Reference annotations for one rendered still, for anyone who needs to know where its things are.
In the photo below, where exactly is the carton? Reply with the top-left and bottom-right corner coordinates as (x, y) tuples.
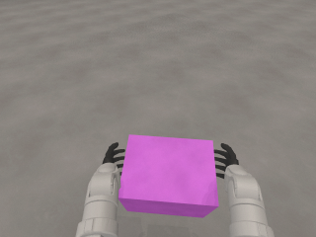
(118, 134), (219, 218)

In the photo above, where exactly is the left robot forearm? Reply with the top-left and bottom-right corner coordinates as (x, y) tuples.
(75, 162), (121, 237)

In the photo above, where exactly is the left robot hand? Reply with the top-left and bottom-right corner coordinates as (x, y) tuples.
(102, 142), (125, 175)

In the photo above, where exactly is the right robot hand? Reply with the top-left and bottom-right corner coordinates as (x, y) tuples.
(213, 143), (239, 179)

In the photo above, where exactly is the right robot forearm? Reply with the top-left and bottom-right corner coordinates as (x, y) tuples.
(223, 164), (275, 237)

